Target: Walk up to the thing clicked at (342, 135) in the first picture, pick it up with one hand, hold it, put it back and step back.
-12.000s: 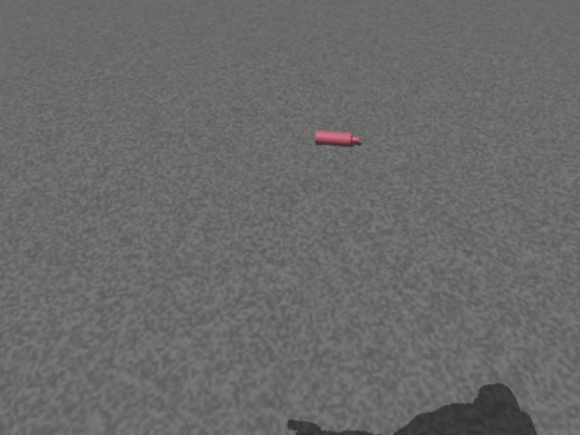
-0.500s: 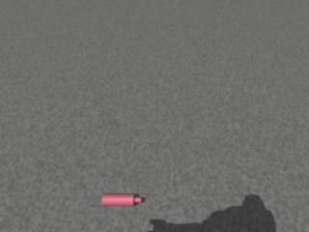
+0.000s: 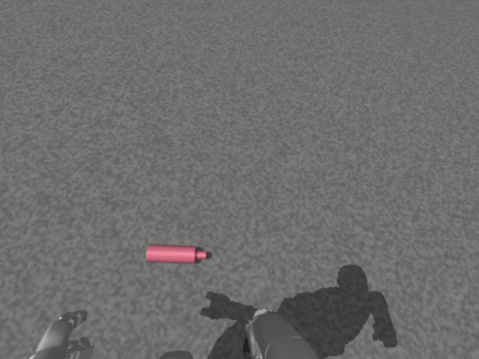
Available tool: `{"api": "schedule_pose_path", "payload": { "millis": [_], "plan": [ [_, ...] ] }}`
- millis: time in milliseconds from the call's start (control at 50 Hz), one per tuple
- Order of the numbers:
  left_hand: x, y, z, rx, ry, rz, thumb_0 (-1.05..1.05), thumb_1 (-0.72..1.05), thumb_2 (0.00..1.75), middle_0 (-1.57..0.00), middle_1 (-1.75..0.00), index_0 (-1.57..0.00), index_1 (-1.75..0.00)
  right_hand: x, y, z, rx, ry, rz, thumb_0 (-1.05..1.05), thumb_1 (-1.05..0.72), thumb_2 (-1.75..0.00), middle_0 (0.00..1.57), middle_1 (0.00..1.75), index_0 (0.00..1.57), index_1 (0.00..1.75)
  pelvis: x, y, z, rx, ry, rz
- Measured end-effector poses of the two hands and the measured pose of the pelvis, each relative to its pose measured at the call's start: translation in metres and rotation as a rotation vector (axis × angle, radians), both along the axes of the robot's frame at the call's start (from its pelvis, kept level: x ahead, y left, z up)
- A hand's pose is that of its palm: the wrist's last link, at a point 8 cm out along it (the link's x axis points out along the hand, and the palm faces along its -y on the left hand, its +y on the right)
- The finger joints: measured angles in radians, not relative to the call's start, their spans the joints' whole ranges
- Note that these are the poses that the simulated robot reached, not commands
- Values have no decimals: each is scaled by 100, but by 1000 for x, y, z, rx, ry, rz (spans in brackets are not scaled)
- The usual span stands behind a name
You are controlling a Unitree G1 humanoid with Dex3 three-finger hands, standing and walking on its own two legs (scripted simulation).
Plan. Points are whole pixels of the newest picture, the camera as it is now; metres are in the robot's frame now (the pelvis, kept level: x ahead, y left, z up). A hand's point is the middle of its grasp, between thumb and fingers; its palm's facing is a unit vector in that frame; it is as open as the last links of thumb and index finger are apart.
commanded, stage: walk up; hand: left
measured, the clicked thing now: (177, 254) +0.52 +0.17 -0.72
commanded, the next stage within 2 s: none
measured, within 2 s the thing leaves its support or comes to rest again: neither
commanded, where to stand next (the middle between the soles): +0.12 -0.03 m, yaw -2 degrees
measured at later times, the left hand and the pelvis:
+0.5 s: hand out of the picture +0.10 +0.25 -0.10, palm faces -0.04 -0.88 -0.47, open 7.4 cm; pelvis +0.04 -0.04 +0.02, yaw -3 degrees
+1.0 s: hand out of the picture +0.12 +0.25 -0.17, palm faces -0.11 -0.93 -0.36, open 7.4 cm; pelvis +0.02 -0.01 -0.01, yaw -6 degrees
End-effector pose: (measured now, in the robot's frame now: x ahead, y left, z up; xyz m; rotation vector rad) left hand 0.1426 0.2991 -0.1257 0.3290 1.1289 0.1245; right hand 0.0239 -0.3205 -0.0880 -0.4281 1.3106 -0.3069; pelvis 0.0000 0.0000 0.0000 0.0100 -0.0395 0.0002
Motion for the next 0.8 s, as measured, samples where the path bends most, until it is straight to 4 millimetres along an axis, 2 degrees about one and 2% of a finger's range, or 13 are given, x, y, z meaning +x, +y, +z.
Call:
{"api": "schedule_pose_path", "payload": {
  "millis": [80,180,240,300,340,400,480,540,620,680,740,800],
  "plan": [
    [-23,1,6,-17,42,6,1,90,90,-21,-30,-20,-30,-27,-5,15,-25,7,-36,0,-90,-89,21,30,21,30,0,-4,9,-19,6,-23],
    [-39,-1,13,6,93,-32,1,90,90,-21,-30,-20,-30,-40,-24,25,-16,-64,-70,0,-89,-89,21,30,21,30,5,-16,14,-16,-9,-70],
    [-33,-10,23,37,78,-58,1,90,90,-21,-30,-20,-30,-43,-41,18,7,-71,-76,0,-89,-89,21,30,21,30,9,-28,12,-18,-12,-91],
    [-26,-19,32,77,12,-54,1,90,90,-21,-30,-20,-30,-39,-57,-1,35,-51,-71,0,-90,-89,21,30,20,30,12,-39,4,-48,-32,-73],
    [-29,-24,40,95,-30,-38,1,90,90,-21,-30,-20,-30,-29,-59,-11,61,-38,-67,1,-90,-89,21,30,20,30,16,-44,4,-52,-44,-66],
    [-40,-26,55,111,-25,-13,1,90,90,-21,-30,-20,-30,-3,-54,-14,112,-75,-51,1,-90,-89,21,30,20,30,27,-44,13,-31,-47,-81],
    [-48,-18,68,152,-7,19,1,90,90,-21,-30,-20,-30,33,-44,-16,158,-132,-10,1,-90,-89,21,30,20,30,41,-41,17,-32,-48,-65],
    [-46,-8,69,179,2,41,1,90,90,-21,-30,-20,-30,53,-34,-21,168,-127,1,0,-90,-89,21,30,20,30,50,-35,15,-36,-49,-54],
    [-31,3,54,166,15,56,1,90,90,-21,-30,-20,-30,73,-16,-27,160,-93,22,0,-90,-89,21,30,20,30,55,-23,8,-30,-37,-38],
    [-12,12,31,135,18,56,1,90,90,-21,-30,-20,-30,85,-4,-31,126,-83,42,0,-90,-89,21,30,20,30,58,-11,-5,-27,-19,-19],
    [5,14,11,103,17,63,1,90,90,-21,-30,-20,-30,94,7,-27,103,-81,60,0,-90,-89,21,30,20,30,49,-3,-9,-12,-25,-15],
    [11,7,3,71,18,46,1,90,90,-21,-30,-20,-30,101,13,-16,90,-112,68,0,-90,-89,21,30,20,30,40,-1,-5,-28,-16,-12]
  ]
}}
